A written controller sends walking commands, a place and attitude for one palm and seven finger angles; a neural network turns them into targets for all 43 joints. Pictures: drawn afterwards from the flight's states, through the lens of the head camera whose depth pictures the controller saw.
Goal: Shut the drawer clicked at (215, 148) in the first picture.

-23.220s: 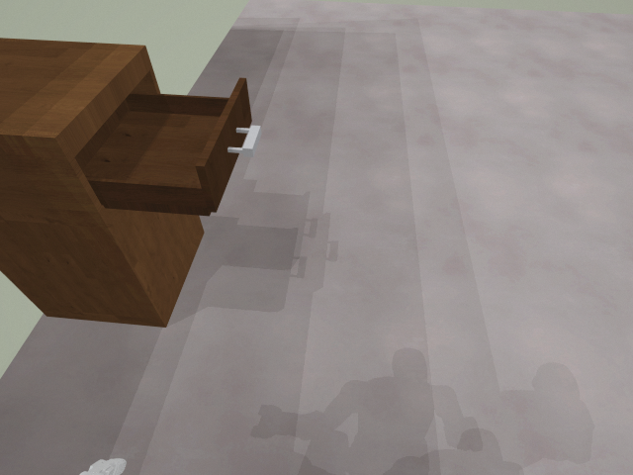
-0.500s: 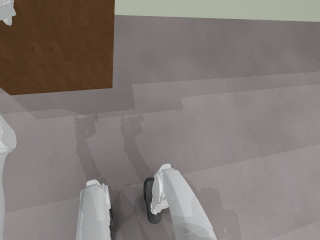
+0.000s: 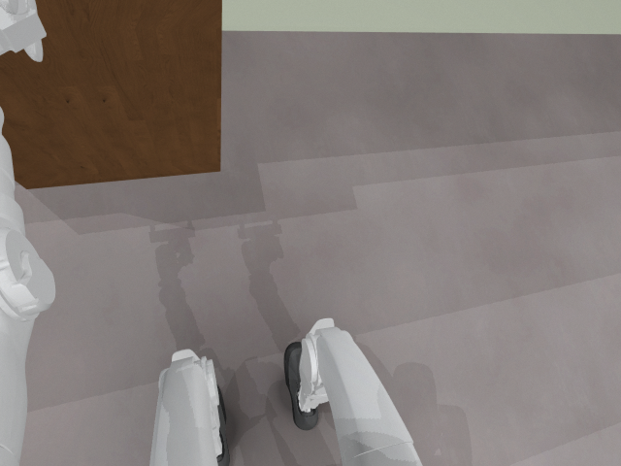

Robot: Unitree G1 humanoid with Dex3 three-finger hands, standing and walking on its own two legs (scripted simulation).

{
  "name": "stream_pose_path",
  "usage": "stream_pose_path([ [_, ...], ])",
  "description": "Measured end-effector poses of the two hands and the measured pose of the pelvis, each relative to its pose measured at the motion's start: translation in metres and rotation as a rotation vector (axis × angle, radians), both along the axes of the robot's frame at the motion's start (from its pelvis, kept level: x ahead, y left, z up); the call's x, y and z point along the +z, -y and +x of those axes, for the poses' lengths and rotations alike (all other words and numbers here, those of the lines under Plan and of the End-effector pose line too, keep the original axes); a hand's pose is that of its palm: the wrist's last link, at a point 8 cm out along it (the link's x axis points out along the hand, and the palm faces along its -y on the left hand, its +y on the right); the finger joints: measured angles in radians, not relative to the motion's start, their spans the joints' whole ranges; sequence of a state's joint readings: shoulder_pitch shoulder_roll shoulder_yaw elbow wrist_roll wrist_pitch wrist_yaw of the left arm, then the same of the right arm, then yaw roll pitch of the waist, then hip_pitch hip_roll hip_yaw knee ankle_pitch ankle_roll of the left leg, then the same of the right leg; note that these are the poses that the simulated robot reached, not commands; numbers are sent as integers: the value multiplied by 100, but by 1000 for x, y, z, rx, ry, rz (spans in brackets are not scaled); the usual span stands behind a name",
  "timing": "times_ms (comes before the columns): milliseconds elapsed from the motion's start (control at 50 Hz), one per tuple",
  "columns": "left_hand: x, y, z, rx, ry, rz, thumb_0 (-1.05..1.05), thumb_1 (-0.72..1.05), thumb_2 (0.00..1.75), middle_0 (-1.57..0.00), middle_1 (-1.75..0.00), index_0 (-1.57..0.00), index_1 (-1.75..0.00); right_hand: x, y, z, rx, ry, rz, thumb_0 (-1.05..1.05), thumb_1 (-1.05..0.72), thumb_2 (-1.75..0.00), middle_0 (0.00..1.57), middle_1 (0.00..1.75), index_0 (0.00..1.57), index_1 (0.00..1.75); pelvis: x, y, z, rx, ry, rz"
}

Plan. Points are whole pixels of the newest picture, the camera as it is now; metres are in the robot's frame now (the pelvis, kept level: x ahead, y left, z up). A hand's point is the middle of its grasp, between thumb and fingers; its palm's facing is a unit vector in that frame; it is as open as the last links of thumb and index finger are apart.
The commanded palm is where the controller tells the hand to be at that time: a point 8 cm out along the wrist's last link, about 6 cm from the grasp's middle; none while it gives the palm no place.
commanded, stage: pull the fist back off the drawer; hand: left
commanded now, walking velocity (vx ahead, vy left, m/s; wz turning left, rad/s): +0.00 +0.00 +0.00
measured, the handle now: out of the picture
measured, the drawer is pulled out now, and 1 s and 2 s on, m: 0.00 0.00 0.00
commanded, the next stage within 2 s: draw the hand back to the body in 0.22 s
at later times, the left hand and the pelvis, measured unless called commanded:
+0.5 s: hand (14, 42) +0.54 +0.21 +0.07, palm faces +0.03 -1.00 -0.08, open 3.3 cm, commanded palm +0.49 +0.24 +0.10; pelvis +0.05 +0.00 +0.05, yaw +1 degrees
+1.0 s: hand out of the picture +0.38 +0.22 +0.19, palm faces +0.20 -0.94 -0.27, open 3.3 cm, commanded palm +0.34 +0.27 +0.22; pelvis +0.09 -0.01 +0.14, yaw +4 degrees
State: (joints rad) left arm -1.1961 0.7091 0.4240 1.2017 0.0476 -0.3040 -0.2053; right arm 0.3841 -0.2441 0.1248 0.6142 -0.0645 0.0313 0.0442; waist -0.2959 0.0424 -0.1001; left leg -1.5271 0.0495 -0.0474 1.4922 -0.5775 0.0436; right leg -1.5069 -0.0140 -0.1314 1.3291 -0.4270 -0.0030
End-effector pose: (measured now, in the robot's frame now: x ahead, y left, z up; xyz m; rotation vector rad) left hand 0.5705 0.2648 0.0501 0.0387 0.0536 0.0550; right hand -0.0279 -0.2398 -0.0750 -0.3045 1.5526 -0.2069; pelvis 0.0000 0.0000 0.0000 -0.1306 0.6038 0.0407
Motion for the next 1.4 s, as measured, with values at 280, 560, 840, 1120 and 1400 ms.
stream_pose_path([
  [280,1,2,-19,7,3,0,3,88,90,-140,-160,-139,-160,6,9,68,23,80,35,0,-91,-90,20,30,20,30,23,-1,32,-7,30,27],
  [560,44,3,-80,-25,-6,25,2,90,90,-140,-160,-139,-160,38,10,155,41,256,83,0,-91,-90,20,30,20,30,68,2,61,-4,111,54],
  [840,121,0,-168,-2,35,17,2,90,90,-140,-160,-139,-160,100,6,247,147,583,104,1,-91,-90,20,30,20,30,114,7,79,30,310,90],
  [1120,195,-6,-252,270,-65,265,2,89,90,-140,-160,-139,-160,153,-18,302,188,789,141,1,-91,-90,20,30,20,30,156,10,91,33,531,136],
  [1400,261,-7,-327,367,64,355,2,89,90,-140,-160,-140,-160,172,-31,323,274,893,205,1,-91,-90,20,30,20,30,170,16,96,44,638,146],
])
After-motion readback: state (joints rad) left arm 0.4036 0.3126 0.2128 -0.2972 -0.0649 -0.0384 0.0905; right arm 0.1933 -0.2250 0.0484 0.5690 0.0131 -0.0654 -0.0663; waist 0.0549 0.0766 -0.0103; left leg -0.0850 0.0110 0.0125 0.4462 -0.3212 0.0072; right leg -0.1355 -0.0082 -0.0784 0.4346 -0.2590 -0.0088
